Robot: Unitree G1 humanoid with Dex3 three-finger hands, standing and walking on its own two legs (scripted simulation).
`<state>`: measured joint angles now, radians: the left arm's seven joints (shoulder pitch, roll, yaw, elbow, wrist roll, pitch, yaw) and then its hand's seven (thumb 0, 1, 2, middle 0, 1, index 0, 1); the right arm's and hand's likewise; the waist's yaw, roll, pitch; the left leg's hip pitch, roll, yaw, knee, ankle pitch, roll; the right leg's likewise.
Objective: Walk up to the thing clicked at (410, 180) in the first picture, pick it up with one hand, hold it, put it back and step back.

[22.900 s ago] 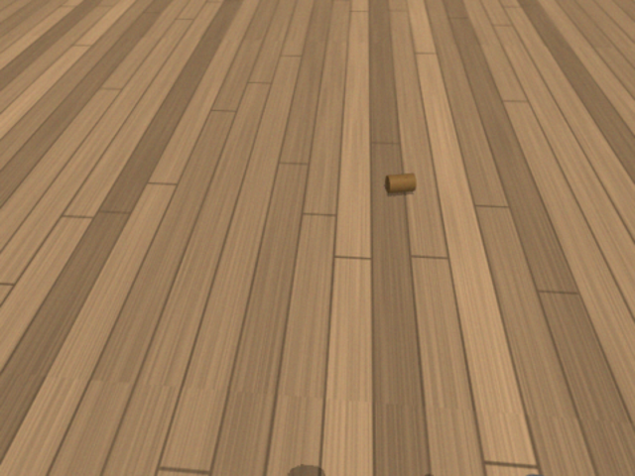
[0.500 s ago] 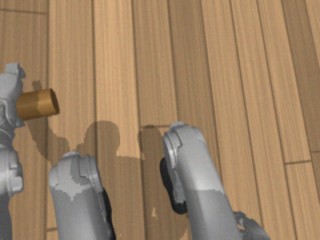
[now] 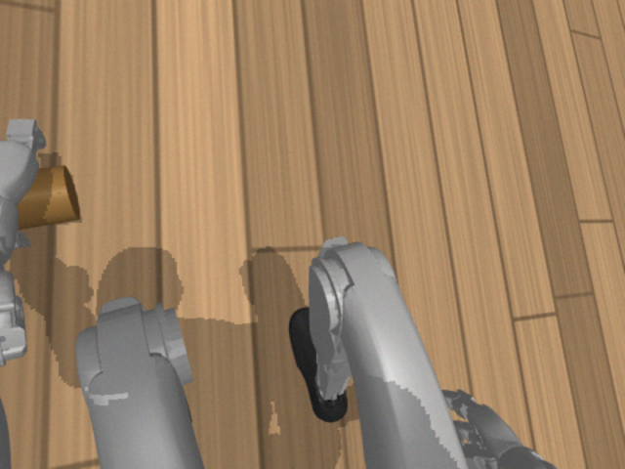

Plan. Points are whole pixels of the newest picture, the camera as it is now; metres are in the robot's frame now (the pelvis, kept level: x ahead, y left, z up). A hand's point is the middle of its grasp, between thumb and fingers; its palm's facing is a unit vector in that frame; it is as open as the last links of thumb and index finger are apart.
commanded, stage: rest palm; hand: left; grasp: from above
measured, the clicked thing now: (24, 199) +0.49 +0.27 -0.28
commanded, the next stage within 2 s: close in 0.48 s
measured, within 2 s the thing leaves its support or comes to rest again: neither
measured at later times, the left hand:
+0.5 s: hand (14, 213) +0.47 +0.28 -0.25, palm faces -0.50 -0.10 -0.86, open 13.4 cm
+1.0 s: hand (20, 208) +0.47 +0.27 -0.26, palm faces -0.48 -0.10 -0.87, open 12.3 cm
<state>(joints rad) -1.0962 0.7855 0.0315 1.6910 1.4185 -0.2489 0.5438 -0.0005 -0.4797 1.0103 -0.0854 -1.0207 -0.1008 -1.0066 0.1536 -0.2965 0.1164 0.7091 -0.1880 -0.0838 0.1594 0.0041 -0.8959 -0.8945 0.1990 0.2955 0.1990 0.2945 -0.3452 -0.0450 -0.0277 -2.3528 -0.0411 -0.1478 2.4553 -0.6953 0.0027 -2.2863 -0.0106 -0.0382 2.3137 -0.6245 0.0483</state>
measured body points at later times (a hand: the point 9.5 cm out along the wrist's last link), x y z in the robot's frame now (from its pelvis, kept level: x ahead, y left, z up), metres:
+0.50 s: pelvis +0.01 +0.00 -0.02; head +0.29 +0.10 +0.32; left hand +0.49 +0.28 -0.20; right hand +0.02 -0.27 -0.08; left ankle +0.07 +0.12 -0.29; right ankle +0.12 -0.14 -0.29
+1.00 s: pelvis +0.01 +0.00 -0.02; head +0.28 +0.10 +0.32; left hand +0.49 +0.28 -0.21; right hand +0.03 -0.26 -0.08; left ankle +0.07 +0.12 -0.29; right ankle +0.12 -0.14 -0.29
